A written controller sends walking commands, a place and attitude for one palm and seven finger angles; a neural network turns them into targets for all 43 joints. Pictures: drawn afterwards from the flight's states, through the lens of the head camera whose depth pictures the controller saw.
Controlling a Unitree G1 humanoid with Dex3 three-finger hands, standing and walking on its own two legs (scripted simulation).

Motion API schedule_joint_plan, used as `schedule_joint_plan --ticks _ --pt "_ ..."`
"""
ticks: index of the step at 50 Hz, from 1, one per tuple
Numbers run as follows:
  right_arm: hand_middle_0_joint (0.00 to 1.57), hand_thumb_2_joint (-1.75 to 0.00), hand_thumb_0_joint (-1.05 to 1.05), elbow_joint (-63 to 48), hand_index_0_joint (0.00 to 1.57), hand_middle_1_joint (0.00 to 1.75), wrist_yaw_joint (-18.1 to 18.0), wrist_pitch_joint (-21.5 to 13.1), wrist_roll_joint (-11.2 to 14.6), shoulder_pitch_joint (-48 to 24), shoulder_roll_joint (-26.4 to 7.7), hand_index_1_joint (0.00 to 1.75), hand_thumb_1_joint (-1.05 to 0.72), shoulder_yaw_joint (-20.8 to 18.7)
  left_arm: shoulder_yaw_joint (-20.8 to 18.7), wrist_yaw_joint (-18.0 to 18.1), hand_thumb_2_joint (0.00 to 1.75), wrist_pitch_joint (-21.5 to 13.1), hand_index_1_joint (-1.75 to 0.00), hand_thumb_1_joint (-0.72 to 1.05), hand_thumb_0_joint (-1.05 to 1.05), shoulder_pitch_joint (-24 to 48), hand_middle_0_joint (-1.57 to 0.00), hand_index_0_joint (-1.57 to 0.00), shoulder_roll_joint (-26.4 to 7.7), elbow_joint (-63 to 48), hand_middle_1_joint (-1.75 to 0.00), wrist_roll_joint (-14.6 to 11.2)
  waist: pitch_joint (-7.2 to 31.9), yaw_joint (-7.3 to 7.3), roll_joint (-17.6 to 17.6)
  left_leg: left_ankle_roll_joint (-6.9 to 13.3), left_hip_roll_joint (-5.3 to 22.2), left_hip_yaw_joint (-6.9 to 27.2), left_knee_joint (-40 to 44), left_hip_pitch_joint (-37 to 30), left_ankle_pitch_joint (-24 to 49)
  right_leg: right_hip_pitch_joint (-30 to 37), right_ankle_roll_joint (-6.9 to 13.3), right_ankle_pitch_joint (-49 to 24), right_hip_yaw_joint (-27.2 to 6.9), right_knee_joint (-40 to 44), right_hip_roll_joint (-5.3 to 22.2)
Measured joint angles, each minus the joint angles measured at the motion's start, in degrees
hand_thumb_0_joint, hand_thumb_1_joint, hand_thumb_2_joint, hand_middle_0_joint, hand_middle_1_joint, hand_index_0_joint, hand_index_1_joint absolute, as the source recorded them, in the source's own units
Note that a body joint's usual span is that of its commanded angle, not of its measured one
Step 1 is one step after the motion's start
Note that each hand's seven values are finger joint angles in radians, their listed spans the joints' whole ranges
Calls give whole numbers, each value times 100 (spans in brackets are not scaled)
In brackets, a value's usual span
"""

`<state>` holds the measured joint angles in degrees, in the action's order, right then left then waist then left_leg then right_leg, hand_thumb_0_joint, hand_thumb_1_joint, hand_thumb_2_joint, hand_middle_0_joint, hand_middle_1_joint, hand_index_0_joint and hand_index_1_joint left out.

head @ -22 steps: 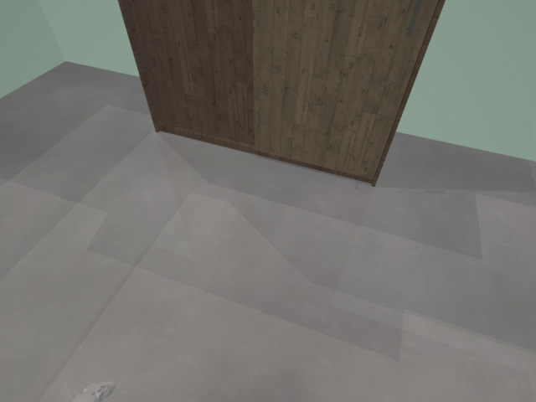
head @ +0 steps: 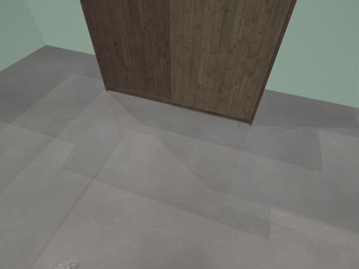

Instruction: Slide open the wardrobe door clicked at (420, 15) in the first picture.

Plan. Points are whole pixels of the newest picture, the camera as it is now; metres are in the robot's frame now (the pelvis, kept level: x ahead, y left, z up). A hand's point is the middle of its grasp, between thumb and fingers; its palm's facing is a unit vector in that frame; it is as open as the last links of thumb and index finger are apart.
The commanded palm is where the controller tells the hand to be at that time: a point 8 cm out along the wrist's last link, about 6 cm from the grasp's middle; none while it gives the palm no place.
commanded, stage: stand and wait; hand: right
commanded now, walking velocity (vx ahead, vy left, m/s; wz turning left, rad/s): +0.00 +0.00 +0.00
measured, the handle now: (278, 5) +1.32 -0.44 +0.11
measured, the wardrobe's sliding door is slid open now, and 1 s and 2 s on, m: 0.00 0.00 0.00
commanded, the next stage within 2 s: look at it before walking up in 0.58 s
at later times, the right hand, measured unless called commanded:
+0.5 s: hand out of the picture +0.06 -0.24 -0.15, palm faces -0.03 +0.94 -0.33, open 7.4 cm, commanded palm none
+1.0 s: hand out of the picture +0.07 -0.24 -0.15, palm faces -0.03 +0.94 -0.33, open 7.4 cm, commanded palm none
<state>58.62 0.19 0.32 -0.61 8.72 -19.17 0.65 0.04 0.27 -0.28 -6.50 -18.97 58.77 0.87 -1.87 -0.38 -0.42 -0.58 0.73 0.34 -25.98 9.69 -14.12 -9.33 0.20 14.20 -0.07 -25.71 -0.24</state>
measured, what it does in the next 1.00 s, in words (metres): stands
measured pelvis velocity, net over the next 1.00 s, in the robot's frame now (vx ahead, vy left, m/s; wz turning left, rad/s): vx -0.01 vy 0.01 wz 0.01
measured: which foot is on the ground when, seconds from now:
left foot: down 0.00-1.00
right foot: down 0.00-1.00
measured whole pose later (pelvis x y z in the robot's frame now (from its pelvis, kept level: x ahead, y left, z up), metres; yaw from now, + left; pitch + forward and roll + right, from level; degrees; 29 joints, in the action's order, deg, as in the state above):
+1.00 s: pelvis -0.01 +0.01 +0.00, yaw +0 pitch -2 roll +0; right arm 62.3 0.2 -0.4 -0.6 8.2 -19.4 0.6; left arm 0.2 0.1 -0.7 -6.9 -19.1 63.5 0.5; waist -2.0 -0.2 -0.1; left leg -0.1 0.1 0.5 -22.1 8.7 -11.4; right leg -8.2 -0.4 11.6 0.0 -21.8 0.4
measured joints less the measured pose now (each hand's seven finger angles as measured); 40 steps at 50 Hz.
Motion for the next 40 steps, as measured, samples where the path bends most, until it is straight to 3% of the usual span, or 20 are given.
schedule_joint_plan --ticks 40 --pt "21 -90 0 350 20 30 8 -54 -6 -42 -9 30 -91 -7 3 -27 89 -39 -30 91 0 -119 -20 -21 -15 467 -29 -29 -26 31 31 35 -53 16 340 -3 295 16 -47 -283 15 341 54"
